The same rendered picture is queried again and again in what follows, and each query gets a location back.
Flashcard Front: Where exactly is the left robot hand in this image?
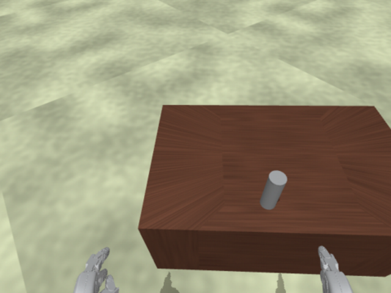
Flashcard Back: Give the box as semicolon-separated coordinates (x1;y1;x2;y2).
73;247;119;293

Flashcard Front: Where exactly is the can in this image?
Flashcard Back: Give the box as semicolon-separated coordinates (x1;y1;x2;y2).
260;170;287;210

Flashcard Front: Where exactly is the right robot hand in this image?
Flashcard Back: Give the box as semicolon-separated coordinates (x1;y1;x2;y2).
318;246;353;293

